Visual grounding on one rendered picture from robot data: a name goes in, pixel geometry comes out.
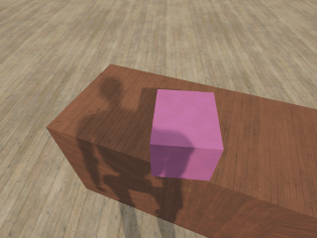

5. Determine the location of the carton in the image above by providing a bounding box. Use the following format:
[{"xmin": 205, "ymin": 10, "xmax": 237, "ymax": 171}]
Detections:
[{"xmin": 150, "ymin": 89, "xmax": 224, "ymax": 181}]

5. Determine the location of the pedestal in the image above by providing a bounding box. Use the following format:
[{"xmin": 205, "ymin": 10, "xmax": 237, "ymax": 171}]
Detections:
[{"xmin": 47, "ymin": 63, "xmax": 317, "ymax": 238}]

